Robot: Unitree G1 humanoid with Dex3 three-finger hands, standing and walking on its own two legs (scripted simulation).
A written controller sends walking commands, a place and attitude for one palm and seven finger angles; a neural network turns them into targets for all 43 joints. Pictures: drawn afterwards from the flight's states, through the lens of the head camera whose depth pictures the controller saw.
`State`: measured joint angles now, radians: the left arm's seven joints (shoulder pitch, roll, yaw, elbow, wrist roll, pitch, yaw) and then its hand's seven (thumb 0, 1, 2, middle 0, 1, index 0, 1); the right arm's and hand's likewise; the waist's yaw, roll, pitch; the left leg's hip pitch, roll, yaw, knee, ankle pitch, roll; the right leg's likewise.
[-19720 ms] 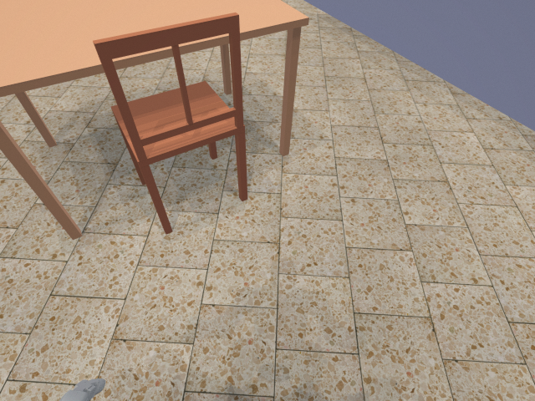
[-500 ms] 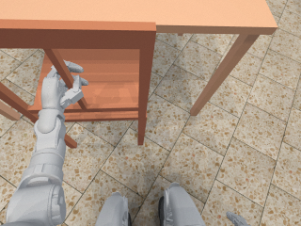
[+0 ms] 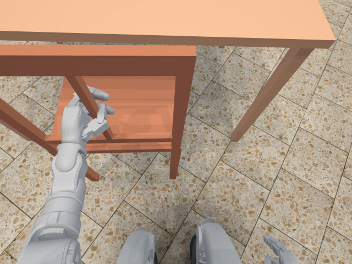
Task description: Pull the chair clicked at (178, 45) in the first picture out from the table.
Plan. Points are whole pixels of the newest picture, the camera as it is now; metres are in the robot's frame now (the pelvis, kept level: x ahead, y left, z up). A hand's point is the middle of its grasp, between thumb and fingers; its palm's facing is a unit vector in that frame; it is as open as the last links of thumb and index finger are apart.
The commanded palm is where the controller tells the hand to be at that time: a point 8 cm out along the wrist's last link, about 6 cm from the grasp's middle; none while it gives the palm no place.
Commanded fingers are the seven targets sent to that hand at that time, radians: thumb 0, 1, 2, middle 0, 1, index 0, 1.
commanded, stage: step backward, pulling the chair out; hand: left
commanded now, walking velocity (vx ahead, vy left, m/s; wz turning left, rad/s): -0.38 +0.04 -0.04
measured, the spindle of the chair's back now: (95, 112) +0.44 +0.18 +0.01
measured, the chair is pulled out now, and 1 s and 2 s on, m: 0.04 0.17 0.22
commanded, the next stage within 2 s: none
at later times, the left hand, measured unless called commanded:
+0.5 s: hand (111, 129) +0.39 +0.14 +0.03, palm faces +0.00 -0.99 -0.16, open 4.8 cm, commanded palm +0.37 +0.19 +0.03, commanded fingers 0.00 0.90 0.90 -0.50 -1.45 -0.50 -1.45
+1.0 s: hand (116, 175) +0.29 +0.12 +0.03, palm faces +0.02 -0.99 -0.17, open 4.9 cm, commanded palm +0.30 +0.17 +0.03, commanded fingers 0.00 0.90 0.90 -0.50 -1.45 -0.50 -1.45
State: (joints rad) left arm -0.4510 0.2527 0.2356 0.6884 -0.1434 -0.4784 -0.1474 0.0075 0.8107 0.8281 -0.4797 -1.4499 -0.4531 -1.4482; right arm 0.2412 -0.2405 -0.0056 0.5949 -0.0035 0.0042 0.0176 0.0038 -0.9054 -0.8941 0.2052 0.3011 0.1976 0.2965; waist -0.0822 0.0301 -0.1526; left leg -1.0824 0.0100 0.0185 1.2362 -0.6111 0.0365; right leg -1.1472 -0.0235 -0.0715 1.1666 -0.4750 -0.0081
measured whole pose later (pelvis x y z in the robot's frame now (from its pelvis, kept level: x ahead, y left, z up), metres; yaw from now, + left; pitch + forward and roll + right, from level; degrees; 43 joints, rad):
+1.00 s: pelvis -0.06 -0.01 +0.09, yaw +0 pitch +6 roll +0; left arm -0.49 0.16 0.02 1.07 -0.07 -0.25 0.11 0.02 0.76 0.84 -0.37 -1.20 -0.50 -1.45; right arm 0.24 -0.28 -0.01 0.74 0.08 0.00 -0.13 0.00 -0.90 -0.89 0.21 0.30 0.20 0.30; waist -0.06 0.01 0.08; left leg -0.48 -0.01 0.05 0.62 -0.26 0.02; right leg -0.54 -0.02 -0.05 0.55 -0.12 -0.01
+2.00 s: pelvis -0.13 +0.00 +0.09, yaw +0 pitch +4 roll +2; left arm -0.53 0.17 0.05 1.08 -0.03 -0.22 0.10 0.01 0.75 0.83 -0.37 -1.24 -0.50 -1.45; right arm 0.23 -0.26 0.00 0.77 0.05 -0.04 -0.13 0.00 -0.90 -0.89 0.21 0.30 0.20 0.30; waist -0.07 0.00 0.12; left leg -0.42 0.02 0.05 0.63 -0.27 -0.02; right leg -0.56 -0.06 -0.03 0.55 -0.07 0.01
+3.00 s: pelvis -0.22 +0.00 +0.09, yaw -2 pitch +1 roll +0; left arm -0.53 0.20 0.02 1.07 -0.03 -0.20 0.08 0.01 0.74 0.83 -0.37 -1.30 -0.50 -1.45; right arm 0.24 -0.23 0.00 0.77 0.03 -0.04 -0.13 0.01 -0.90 -0.89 0.21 0.30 0.20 0.30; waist -0.02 0.01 0.16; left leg -0.46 0.07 0.03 0.68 -0.24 -0.02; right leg -0.46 0.00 -0.02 0.64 -0.18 0.00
